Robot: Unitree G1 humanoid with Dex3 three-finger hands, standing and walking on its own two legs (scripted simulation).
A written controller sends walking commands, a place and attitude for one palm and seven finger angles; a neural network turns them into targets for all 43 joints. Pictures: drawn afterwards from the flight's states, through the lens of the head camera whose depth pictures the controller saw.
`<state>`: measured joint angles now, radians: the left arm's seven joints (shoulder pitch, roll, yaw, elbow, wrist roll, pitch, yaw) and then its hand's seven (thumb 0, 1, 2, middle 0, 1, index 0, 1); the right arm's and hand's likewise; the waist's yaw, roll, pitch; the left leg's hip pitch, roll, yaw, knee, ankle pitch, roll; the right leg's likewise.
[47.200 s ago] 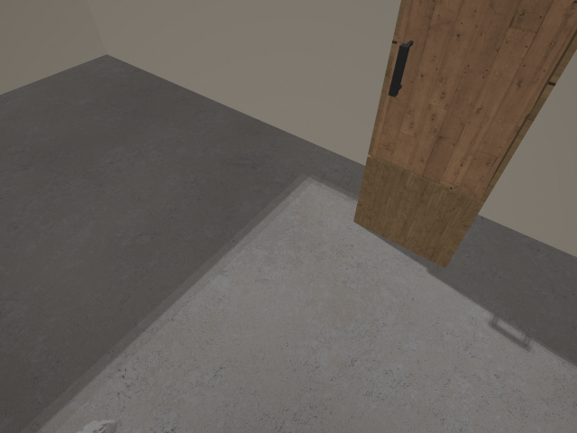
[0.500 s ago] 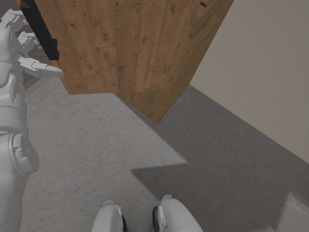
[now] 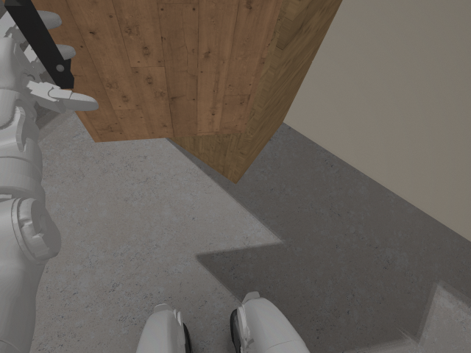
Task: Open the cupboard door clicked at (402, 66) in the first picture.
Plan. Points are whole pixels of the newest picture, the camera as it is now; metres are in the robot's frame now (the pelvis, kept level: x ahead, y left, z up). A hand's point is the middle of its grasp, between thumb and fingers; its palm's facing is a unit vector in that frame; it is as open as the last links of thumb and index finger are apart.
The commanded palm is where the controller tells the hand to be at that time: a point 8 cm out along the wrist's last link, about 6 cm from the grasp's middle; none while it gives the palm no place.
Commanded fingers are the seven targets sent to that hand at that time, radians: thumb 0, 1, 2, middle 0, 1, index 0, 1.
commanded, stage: slide the fingers in behind the handle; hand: left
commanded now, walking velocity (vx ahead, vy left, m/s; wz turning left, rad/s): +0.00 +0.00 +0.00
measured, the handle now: (46, 38) +0.60 +0.22 +0.09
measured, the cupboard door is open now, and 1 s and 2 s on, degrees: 43 43 82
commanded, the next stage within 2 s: close the thumb around the handle in 0.20 s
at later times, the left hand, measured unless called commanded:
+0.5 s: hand (59, 70) +0.54 +0.20 +0.08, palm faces +0.02 -1.00 -0.01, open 12.9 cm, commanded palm +0.53 +0.23 +0.08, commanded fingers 0.00 0.12 0.56 -0.34 -1.27 -0.34 -1.27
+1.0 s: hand (63, 67) +0.55 +0.19 +0.08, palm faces +0.04 -1.00 -0.01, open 5.7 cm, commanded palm +0.53 +0.23 +0.08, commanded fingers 0.00 0.90 0.90 -0.40 -1.35 -0.40 -1.35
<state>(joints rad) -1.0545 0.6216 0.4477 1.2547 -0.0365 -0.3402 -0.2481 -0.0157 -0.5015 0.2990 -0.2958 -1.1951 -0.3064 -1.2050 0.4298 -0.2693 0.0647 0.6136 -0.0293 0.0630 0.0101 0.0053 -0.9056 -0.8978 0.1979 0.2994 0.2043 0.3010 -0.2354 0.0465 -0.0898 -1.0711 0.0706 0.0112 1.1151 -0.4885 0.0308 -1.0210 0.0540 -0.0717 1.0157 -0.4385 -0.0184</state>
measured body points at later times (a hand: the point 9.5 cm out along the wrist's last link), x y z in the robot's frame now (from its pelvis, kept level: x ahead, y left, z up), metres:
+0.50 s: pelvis +0.00 +0.01 +0.00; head +0.16 +0.03 +0.42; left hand +0.54 +0.25 +0.08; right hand -0.02 -0.26 -0.10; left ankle +0.01 +0.10 -0.66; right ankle +0.02 -0.11 -0.66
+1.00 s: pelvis +0.00 +0.00 +0.00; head +0.16 +0.03 +0.42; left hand +0.54 +0.25 +0.09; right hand -0.03 -0.26 -0.10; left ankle +0.01 +0.10 -0.66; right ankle +0.02 -0.11 -0.66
